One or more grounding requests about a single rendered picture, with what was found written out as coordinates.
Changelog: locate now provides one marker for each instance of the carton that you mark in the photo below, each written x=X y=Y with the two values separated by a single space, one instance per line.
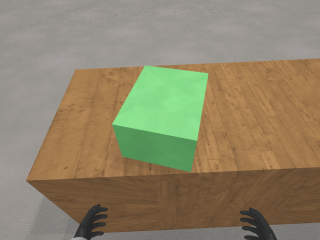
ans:
x=160 y=119

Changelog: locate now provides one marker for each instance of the pedestal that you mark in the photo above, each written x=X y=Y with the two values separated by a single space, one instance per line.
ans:
x=258 y=146

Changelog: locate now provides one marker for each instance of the robot right hand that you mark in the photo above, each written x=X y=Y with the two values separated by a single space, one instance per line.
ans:
x=262 y=229

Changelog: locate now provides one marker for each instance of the robot left hand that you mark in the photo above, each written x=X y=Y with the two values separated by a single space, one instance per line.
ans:
x=87 y=224

